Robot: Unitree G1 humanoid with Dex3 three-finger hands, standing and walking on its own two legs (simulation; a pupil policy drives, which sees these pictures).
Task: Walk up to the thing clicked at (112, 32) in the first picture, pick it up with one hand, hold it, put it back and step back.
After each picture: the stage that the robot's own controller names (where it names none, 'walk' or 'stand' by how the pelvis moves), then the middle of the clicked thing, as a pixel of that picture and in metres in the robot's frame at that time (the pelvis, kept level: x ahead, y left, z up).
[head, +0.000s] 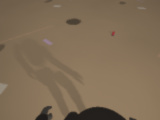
stand; (113, 33) +2.15 -0.61 -0.72
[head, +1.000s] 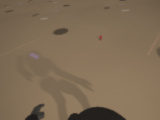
walk; (100, 38) +2.07 -0.12 -0.69
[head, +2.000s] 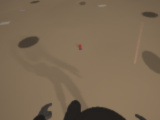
walk; (80, 47) +1.42 +0.31 -0.72
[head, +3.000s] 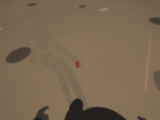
walk; (77, 64) +0.93 +0.29 -0.72
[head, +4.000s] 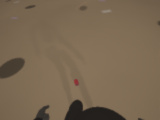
walk; (76, 82) +0.57 +0.25 -0.71
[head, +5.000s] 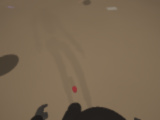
stand; (74, 89) +0.40 +0.20 -0.70
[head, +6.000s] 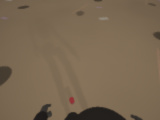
stand; (71, 100) +0.33 +0.21 -0.72
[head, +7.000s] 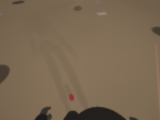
stand; (71, 97) +0.33 +0.22 -0.72
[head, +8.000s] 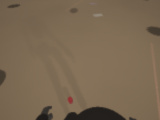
stand; (70, 100) +0.31 +0.23 -0.72
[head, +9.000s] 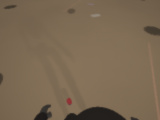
stand; (69, 101) +0.30 +0.24 -0.72
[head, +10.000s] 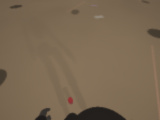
stand; (70, 100) +0.32 +0.22 -0.73
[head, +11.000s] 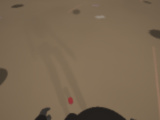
stand; (70, 100) +0.32 +0.22 -0.73
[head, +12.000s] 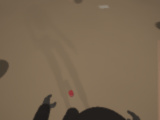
go down; (71, 93) +0.34 +0.21 -0.72
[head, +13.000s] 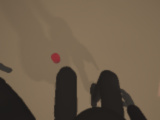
go down; (56, 58) +0.40 +0.26 -0.29
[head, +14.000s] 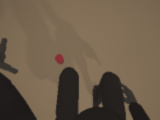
close in; (59, 59) +0.40 +0.26 -0.29
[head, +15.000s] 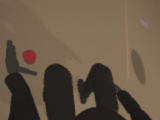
close in; (29, 57) +0.38 +0.29 -0.22
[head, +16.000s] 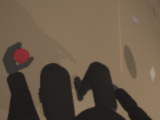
close; (22, 57) +0.37 +0.30 -0.22
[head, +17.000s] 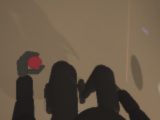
lift; (34, 63) +0.31 +0.29 -0.19
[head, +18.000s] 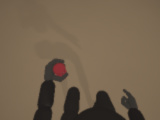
lift; (61, 72) +0.31 +0.20 +0.01
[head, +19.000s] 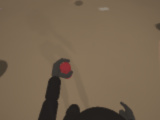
hold; (66, 70) +0.33 +0.17 +0.03
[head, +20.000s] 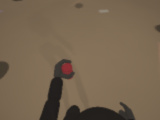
hold; (68, 71) +0.33 +0.16 +0.02
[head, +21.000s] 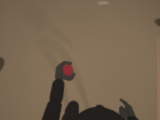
crouch; (68, 73) +0.33 +0.16 -0.02
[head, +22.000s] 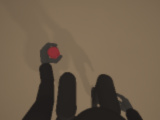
crouch; (55, 55) +0.42 +0.24 -0.09
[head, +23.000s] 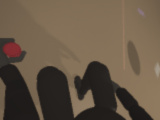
lower; (14, 52) +0.40 +0.32 -0.22
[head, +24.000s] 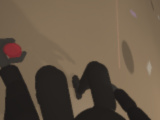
lower; (14, 52) +0.40 +0.32 -0.22
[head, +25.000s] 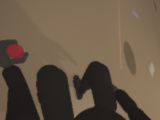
lower; (16, 53) +0.39 +0.31 -0.22
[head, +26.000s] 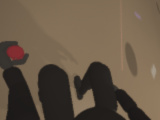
lower; (17, 54) +0.38 +0.32 -0.22
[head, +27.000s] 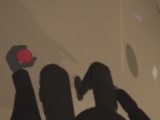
loosen; (25, 57) +0.37 +0.29 -0.22
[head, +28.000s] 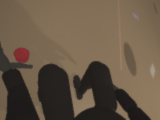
withdraw; (22, 56) +0.38 +0.29 -0.22
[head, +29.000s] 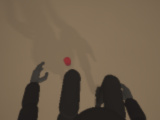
walk; (67, 61) +0.42 +0.23 -0.35
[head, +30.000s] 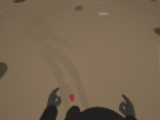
stand; (72, 97) +0.34 +0.19 -0.66
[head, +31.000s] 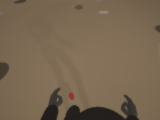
stand; (71, 96) +0.35 +0.21 -0.67
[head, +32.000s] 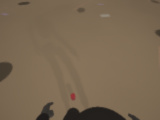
stand; (73, 96) +0.36 +0.20 -0.70
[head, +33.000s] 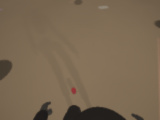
walk; (73, 90) +0.39 +0.20 -0.71
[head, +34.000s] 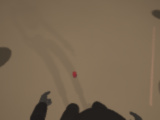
walk; (74, 74) +0.55 +0.19 -0.70
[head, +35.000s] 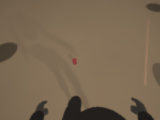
walk; (74, 61) +0.78 +0.28 -0.69
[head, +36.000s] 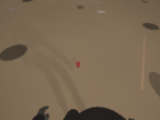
stand; (78, 64) +0.95 +0.20 -0.71
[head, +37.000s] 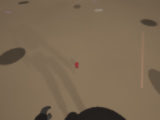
stand; (76, 65) +0.92 +0.23 -0.73
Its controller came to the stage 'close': yes
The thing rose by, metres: 0.72
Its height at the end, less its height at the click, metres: +0.00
